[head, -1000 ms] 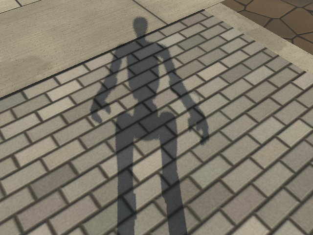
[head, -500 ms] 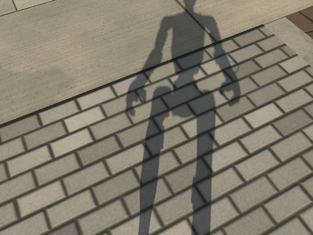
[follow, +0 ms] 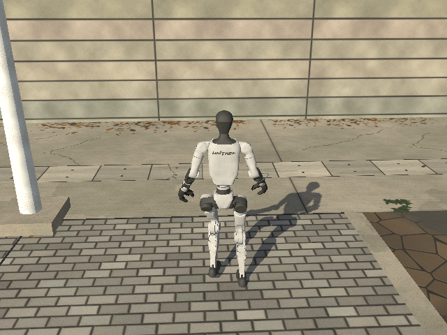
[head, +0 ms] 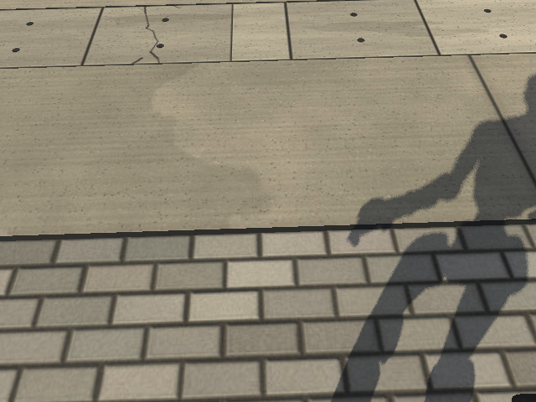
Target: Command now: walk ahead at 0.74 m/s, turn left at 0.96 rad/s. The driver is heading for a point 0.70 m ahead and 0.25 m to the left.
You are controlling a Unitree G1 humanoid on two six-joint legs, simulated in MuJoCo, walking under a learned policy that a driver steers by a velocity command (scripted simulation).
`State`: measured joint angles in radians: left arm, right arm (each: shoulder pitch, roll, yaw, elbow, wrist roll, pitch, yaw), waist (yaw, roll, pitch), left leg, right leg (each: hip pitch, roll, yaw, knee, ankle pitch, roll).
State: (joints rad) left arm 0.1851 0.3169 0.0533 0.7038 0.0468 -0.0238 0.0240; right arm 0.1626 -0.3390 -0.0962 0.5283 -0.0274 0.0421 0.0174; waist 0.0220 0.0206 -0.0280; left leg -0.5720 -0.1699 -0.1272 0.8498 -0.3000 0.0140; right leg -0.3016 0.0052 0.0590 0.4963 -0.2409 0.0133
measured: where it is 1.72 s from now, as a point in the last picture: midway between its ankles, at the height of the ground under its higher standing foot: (123, 290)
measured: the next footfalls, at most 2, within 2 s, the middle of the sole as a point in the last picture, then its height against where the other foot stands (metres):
left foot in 0.40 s outside the picture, level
right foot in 0.82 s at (169, 288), level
